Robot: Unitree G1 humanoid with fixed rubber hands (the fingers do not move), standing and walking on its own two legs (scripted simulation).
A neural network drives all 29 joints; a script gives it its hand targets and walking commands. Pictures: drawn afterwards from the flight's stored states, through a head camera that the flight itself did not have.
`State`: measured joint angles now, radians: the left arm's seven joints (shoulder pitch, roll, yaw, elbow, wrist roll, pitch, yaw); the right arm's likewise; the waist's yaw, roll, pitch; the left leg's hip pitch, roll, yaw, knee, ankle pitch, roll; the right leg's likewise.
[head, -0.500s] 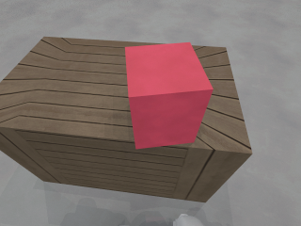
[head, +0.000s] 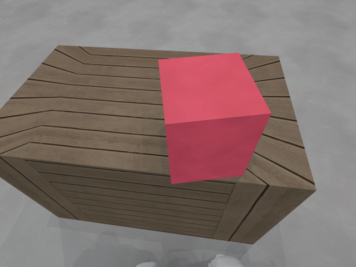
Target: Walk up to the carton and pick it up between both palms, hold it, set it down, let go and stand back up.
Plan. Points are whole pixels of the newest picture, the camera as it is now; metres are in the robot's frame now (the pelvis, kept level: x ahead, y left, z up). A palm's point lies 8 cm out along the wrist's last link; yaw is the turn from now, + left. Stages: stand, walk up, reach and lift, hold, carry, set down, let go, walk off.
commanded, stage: walk up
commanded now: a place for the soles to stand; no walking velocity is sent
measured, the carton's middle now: (203, 121) +0.44 -0.05 +0.05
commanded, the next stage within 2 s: reach and lift in 1.12 s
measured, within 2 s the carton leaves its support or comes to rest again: neither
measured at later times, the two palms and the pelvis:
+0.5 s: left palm out of the picture +0.07 +0.32 -0.10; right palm out of the picture +0.07 -0.30 -0.12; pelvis +0.00 +0.01 +0.00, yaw -2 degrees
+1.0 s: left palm out of the picture +0.07 +0.31 -0.10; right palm out of the picture +0.05 -0.30 -0.12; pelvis -0.01 +0.00 +0.00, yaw -2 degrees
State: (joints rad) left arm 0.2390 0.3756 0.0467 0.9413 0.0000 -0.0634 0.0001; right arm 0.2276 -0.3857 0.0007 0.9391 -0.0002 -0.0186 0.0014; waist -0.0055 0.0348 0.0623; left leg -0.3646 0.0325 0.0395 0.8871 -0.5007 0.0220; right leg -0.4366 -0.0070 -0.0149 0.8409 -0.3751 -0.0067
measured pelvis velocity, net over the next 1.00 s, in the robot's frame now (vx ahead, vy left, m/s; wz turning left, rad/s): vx -0.01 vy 0.00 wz -0.04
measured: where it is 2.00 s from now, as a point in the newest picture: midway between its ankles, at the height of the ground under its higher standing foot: outside the picture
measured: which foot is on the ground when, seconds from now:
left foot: down 0.00-1.00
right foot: down 0.00-1.00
